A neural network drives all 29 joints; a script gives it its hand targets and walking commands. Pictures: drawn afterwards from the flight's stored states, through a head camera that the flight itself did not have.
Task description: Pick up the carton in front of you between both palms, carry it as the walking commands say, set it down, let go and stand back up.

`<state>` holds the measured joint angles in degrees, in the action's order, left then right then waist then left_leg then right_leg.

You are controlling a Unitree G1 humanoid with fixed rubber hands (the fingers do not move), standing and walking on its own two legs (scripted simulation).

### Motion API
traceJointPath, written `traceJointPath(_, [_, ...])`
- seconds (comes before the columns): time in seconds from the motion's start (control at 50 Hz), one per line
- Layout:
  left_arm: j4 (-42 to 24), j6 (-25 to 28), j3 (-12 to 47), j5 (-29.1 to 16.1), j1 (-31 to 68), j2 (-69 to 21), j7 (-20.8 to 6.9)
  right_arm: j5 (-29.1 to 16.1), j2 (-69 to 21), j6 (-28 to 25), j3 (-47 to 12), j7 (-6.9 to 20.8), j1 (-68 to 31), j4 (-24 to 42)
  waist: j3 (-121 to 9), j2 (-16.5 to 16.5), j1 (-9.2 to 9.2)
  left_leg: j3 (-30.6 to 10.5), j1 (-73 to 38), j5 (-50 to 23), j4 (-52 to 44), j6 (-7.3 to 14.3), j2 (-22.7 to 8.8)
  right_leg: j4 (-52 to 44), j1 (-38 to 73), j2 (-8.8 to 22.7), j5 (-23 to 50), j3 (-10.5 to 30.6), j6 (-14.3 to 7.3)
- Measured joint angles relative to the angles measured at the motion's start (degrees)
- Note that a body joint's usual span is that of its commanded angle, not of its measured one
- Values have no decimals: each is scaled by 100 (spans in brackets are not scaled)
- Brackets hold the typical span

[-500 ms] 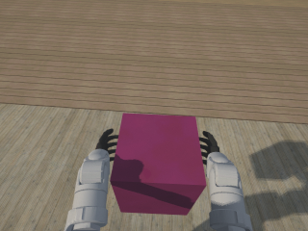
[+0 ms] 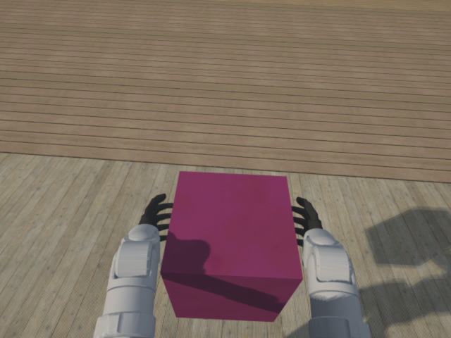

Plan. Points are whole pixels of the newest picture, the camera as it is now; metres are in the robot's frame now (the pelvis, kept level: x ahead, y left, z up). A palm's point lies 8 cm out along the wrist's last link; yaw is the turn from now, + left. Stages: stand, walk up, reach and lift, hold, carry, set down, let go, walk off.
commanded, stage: hold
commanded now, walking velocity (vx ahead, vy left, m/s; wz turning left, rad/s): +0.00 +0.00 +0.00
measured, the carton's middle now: (228, 250) +0.29 +0.00 -0.03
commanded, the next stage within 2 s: carry in 0.28 s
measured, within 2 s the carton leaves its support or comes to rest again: neither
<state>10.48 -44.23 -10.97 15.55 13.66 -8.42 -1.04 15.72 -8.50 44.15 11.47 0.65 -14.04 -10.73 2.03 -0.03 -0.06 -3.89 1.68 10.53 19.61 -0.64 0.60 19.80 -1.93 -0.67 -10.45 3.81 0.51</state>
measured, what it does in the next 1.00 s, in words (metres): walks ahead: right foot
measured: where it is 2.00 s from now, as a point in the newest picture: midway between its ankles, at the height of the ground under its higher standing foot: (222, 220)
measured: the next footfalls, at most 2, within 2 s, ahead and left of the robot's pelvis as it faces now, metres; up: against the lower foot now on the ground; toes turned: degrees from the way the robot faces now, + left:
right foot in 0.86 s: +0.27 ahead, -0.10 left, +0.00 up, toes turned -10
left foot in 1.28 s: +0.62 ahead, +0.10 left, +0.00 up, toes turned +13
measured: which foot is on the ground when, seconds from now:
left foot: down 0.00-0.88, up 0.90-1.00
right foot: down 0.00-0.68, up 0.70-0.84, down 0.86-1.00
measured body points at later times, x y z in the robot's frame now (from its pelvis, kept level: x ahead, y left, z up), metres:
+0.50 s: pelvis +0.02 -0.01 -0.01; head -0.02 -0.01 +0.44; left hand +0.32 +0.14 +0.06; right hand +0.32 -0.16 +0.06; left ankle +0.01 +0.13 -0.75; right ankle +0.01 -0.13 -0.74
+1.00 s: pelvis +0.25 -0.03 -0.01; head +0.26 -0.03 +0.44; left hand +0.52 +0.13 +0.07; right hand +0.54 -0.17 +0.07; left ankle +0.14 +0.08 -0.66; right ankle +0.23 -0.09 -0.75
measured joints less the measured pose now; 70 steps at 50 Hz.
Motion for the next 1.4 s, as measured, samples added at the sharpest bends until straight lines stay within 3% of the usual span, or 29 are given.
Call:
traceJointPath(0.28, [87, 12, -84, -3, 94, -18, 4, 3, -18, -7, 81, -5, -96, -83, -70, 2, 1, 7, 176, 21, 138, -2, 10, 151, -184, 0, -26, 7, 8])
traceJointPath(0.36, [-9, -58, -28, -114, 11, 0, 66, -91, -1, 65, 16, -62, -13, 15, -538, 2, -14, 46, 748, 689, 578, 4, 7, 648, -784, 5, -763, -15, 24])
traceJointPath(0.46, [-690, -371, 110, -384, -121, 39, 183, -321, 23, 375, -179, -174, 93, 663, -895, -10, -58, 110, 1190, 612, 854, 16, -37, 1039, -1294, 72, -864, -185, -27])
traceJointPath(0.52, [-1075, -760, 259, -570, -194, 74, 292, -502, 77, 775, -272, -255, 228, 1127, -1135, -32, -38, 104, 1385, 1006, 1187, 28, -86, 1113, -1376, 63, -809, -271, -55])
traceJointPath(0.58, [-1365, -1200, 462, -662, -212, 34, 463, -746, 264, 1234, -332, -334, 342, 1517, -1288, 3, 19, 492, 1647, 1390, 1520, 64, -198, 1066, -1314, 139, -817, -418, -75])
traceJointPath(0.64, [-1890, -1663, 543, -739, -349, 69, 562, -962, 312, 1652, -408, -410, 320, 1829, -1282, 133, -3, 864, 1490, 806, 981, 104, -137, 1042, -1199, 277, -1062, -369, -14])
traceJointPath(0.66, [-2110, -1797, 515, -774, -407, 96, 574, -979, 257, 1750, -433, -431, 291, 1926, -1279, 178, -14, 935, 1403, 553, 864, 108, -104, 1191, -1240, 320, -1171, -332, -19])
traceJointPath(0.74, [-2695, -2136, 341, -1005, -659, 164, 572, -901, 49, 2044, -640, -541, 410, 2340, -1265, -25, -24, 1082, 1180, 998, 805, 103, -234, 2571, -2027, 308, -1870, -797, -54])
traceJointPath(0.78, [-2867, -2248, 338, -1035, -730, 88, 583, -913, 88, 2215, -727, -576, 566, 2639, -1181, -174, 9, 1053, 932, 1033, 552, 35, -346, 2462, -2317, 226, -1861, -1029, -68])
traceJointPath(0.84, [-3119, -2377, 456, -1080, -714, 102, 584, -953, 100, 2438, -715, -621, 658, 3109, -972, -296, 95, 973, 535, 1186, 392, -79, -483, 1430, -2389, 129, -1010, -1351, -89])
traceJointPath(0.88, [-3202, -2426, 537, -1073, -570, 88, 585, -984, 105, 2524, -607, -632, 642, 3376, -865, -315, 141, 912, 513, 1570, 953, -136, -594, 995, -2154, 109, -155, -1592, -255])
traceJointPath(0.94, [-3068, -2491, 637, -995, -414, 71, 590, -1048, 99, 2630, -402, -634, 586, 3405, -875, -177, 77, 766, 1444, 1674, 3218, 17, -500, 1173, -1935, 152, -483, -1728, -507])
traceJointPath(1.0, [-3092, -2620, 578, -957, -430, 70, 606, -1068, 85, 2718, -389, -633, 458, 3238, -879, -3, -11, 893, 2356, 1284, 4260, 154, -440, 648, -1443, 177, -587, -1697, -411])
traceJointPath(1.12, [-3193, -2590, 452, -989, -475, 77, 612, -977, 71, 2602, -531, -593, 391, 3120, -852, 117, -206, 1105, 3241, 315, 2832, 75, -478, -405, -323, 255, -634, -1523, -274])
traceJointPath(1.22, [-3177, -2514, 508, -1016, -536, 84, 591, -931, 92, 2533, -596, -575, 572, 3235, -789, 64, -192, 1533, 3209, -541, 1221, 188, -383, -610, 537, 353, -1151, -1472, -9])
traceJointPath(1.26, [-3197, -2515, 522, -1006, -576, 88, 583, -934, 96, 2524, -617, -574, 606, 3237, -729, 86, -156, 1778, 2910, -688, 822, 257, -258, -202, 739, 462, -1581, -1408, 110])
traceJointPath(1.3, [-3142, -2485, 475, -991, -596, 98, 568, -928, 92, 2459, -651, -569, 583, 3092, -677, 173, -58, 1938, 2733, -596, 1024, 537, -180, 1179, 415, 688, -1904, -1276, 117])
traceJointPath(1.36, [-2937, -2442, 414, -965, -635, 99, 560, -919, 89, 2376, -662, -567, 562, 2779, -501, 151, 59, 2004, 2507, -72, 1251, 728, -219, 4046, -1011, 569, -1492, -678, -39])
traceJointPath(1.4, [-2901, -2414, 476, -939, -707, 105, 558, -943, 96, 2335, -661, -567, 658, 2753, -405, 98, 112, 2002, 2150, -58, 881, 640, -221, 4737, -1799, 544, -1104, -659, -146])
